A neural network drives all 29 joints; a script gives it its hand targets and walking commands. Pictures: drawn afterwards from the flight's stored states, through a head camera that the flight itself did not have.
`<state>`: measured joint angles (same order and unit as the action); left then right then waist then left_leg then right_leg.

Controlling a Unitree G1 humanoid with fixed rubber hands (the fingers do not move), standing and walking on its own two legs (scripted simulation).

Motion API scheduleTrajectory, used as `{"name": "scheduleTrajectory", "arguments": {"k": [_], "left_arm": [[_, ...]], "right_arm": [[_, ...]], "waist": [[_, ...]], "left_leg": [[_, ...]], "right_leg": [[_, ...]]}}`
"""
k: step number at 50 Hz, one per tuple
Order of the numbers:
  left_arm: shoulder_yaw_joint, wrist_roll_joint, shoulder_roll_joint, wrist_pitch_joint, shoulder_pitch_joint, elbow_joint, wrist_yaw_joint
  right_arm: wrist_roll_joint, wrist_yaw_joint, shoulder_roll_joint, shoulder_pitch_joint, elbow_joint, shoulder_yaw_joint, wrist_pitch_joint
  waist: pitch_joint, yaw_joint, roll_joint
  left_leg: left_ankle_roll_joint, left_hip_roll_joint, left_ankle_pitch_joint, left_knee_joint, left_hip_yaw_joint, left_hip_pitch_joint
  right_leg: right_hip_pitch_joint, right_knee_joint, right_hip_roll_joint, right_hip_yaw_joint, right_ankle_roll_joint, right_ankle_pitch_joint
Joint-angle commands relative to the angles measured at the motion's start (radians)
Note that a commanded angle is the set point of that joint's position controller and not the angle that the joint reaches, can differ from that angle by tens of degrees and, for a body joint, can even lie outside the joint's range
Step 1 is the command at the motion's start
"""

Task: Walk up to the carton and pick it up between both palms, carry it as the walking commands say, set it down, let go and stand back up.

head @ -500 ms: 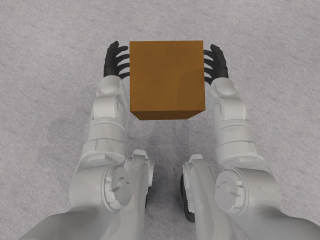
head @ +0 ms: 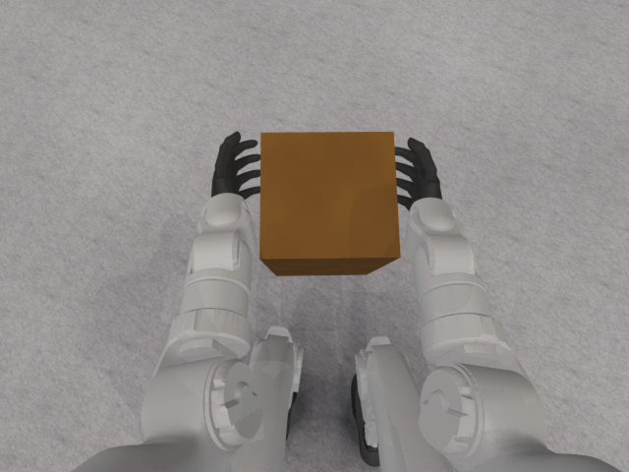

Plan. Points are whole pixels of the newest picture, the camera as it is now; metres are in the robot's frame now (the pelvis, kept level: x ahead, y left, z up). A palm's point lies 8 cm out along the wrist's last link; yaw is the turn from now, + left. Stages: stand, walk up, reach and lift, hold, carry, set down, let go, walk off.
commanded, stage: reach and lift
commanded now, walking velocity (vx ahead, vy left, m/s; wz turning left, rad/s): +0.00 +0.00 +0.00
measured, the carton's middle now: (323, 217) +0.44 +0.02 -0.11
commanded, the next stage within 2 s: none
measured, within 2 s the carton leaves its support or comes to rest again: neither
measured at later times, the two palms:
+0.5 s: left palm (214, 188) +0.42 +0.14 +0.03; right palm (444, 195) +0.42 -0.10 +0.03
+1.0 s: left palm (195, 180) +0.40 +0.13 +0.10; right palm (477, 183) +0.40 -0.11 +0.10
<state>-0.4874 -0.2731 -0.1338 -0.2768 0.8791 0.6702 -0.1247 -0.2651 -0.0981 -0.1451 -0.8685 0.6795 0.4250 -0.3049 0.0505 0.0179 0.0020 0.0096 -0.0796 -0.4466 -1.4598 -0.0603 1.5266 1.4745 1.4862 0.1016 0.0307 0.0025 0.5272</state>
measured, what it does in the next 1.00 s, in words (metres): rises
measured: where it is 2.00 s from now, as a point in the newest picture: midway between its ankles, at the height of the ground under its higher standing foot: (324, 425)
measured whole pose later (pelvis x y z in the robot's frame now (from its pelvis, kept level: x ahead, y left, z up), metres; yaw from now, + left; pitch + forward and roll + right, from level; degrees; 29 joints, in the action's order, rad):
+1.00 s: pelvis +0.03 +0.00 +0.13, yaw +0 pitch +14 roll +0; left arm -0.45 -0.32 -0.24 -0.25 0.58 0.56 -0.11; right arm -0.31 -0.05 -0.21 -0.58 0.59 0.38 -0.27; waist -0.05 0.02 0.01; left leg 0.00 -0.06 -0.29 -0.87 -0.07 0.82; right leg 0.78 0.90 0.08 0.08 -0.01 0.36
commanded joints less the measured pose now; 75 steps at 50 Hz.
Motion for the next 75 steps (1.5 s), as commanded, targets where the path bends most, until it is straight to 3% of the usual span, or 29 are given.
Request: {"name": "scheduleTrajectory", "arguments": {"k": [1, 46, 62, 75], "left_arm": [[0.554, 0.108, -1.108, -0.01, 0.54, 0.137, 0.21], [0.616, 0.045, -1.153, 0.016, 0.185, 0.061, 0.228], [0.64, 0.07, -1.144, -0.025, 0.109, 0.018, 0.247], [0.68, 0.134, -1.162, -0.123, 0.068, -0.017, 0.243]], "right_arm": [[0.113, 0.19, -1.029, -0.665, 0.02, -0.527, 0.054], [0.061, 0.223, -1.027, -0.323, -0.064, -0.6, 0.087], [0.067, 0.228, -1.036, -0.241, -0.077, -0.617, 0.046], [0.109, 0.228, -1.064, -0.188, -0.094, -0.637, -0.055]], "waist": [[0.857, 0.001, -0.017], [0.558, 0.008, 0.0], [0.455, 0.012, 0.006], [0.367, 0.005, -0.003]], "left_leg": [[0.008, -0.094, 0.222, 0.162, 0.015, -0.626], [-0.006, -0.041, 0.382, 0.637, -0.039, -1.121], [-0.004, -0.018, 0.405, 0.824, -0.036, -1.304], [0.008, 0.0, 0.412, 0.928, -0.041, -1.435]], "right_leg": [[-0.347, -0.219, 0.084, 0.012, 0.013, -0.209], [-0.848, -0.699, 0.03, 0.083, -0.011, -0.363], [-1.05, -0.889, -0.003, 0.103, -0.017, -0.399], [-1.177, -0.985, -0.023, 0.101, -0.02, -0.409]]}}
